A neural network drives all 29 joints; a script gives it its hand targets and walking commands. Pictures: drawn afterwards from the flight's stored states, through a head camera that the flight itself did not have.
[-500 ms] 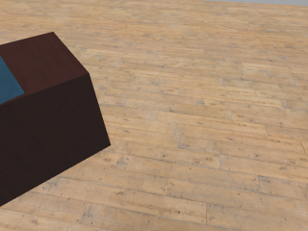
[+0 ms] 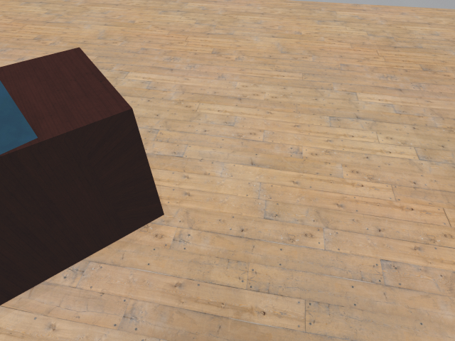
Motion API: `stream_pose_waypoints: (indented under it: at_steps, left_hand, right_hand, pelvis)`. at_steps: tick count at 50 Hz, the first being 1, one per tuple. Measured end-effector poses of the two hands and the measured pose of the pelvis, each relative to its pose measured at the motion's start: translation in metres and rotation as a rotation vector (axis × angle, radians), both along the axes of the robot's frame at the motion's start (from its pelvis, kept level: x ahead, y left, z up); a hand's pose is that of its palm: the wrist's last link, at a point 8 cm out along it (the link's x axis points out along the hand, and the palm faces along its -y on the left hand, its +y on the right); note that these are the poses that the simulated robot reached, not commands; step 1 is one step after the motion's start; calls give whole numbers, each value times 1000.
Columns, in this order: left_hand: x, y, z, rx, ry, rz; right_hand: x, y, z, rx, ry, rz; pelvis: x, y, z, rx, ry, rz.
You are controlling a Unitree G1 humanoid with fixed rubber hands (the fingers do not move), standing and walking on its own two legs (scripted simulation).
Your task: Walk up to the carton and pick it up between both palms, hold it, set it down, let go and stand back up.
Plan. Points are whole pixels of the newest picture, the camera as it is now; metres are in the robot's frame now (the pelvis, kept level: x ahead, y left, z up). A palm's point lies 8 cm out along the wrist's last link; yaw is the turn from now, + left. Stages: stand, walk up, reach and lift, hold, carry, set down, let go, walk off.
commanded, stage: stand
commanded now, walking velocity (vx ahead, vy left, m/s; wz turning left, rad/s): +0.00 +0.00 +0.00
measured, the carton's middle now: out of the picture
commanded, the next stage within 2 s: none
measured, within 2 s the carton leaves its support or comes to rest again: neither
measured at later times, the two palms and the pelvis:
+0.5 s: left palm out of the picture -0.02 +0.21 -0.15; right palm out of the picture -0.03 -0.21 -0.15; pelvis +0.00 +0.00 +0.00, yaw +0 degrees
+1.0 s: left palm out of the picture -0.03 +0.20 -0.15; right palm out of the picture -0.04 -0.20 -0.15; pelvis +0.00 +0.00 +0.00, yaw +0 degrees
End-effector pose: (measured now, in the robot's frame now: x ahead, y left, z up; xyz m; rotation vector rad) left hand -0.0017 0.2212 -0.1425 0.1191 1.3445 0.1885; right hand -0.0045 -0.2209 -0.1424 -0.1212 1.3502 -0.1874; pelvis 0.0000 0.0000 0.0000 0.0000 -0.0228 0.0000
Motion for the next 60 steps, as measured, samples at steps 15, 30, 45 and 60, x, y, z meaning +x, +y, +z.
stream_pose_waypoints:
  at_steps: [15, 30, 45, 60]
  left_hand:
    - [-16, -8, -3, -19, 56, 7]
    - [-25, -13, -4, -30, 90, 8]
    - [-30, -16, -5, -37, 110, 9]
    - [-33, -18, -5, -41, 121, 9]
  right_hand:
    - [-15, 8, -3, 19, 56, -5]
    - [-25, 13, -4, 30, 90, -6]
    - [-30, 16, -5, 37, 111, -5]
    - [-32, 17, -5, 41, 122, -5]
  pelvis:
    - [0, 0, 0, 0, 0, 0]
    - [1, 0, 0, 0, 2, 1]
    - [3, 0, 0, 0, 5, 1]
    - [4, 0, 0, 0, 8, 1]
